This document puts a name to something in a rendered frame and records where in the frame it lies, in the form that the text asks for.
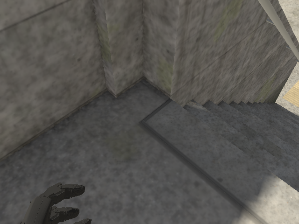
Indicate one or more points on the stairs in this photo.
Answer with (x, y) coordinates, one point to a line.
(268, 133)

